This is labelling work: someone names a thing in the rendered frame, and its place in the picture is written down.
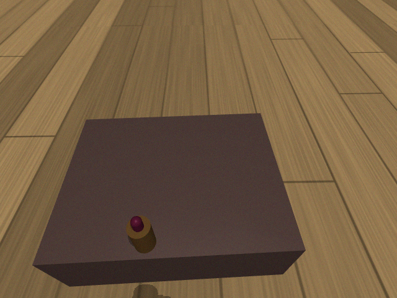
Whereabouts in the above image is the bottle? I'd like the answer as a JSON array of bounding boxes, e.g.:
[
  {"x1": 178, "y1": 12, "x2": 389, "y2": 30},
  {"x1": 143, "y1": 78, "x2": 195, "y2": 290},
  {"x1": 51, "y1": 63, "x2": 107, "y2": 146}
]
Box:
[{"x1": 126, "y1": 215, "x2": 156, "y2": 253}]

